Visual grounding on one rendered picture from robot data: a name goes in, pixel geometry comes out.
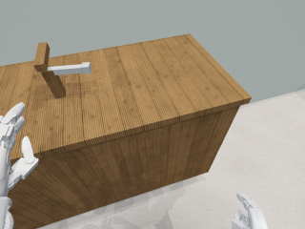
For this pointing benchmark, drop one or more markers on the right robot hand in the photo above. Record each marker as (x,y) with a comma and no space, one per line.
(255,218)

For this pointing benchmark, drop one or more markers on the left robot hand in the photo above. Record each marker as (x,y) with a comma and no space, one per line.
(10,125)

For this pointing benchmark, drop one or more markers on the counter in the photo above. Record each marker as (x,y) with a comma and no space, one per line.
(149,114)

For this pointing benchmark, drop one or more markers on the robot left forearm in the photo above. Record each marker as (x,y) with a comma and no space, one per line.
(6,219)

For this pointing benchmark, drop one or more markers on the tap lever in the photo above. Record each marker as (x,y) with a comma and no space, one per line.
(84,68)

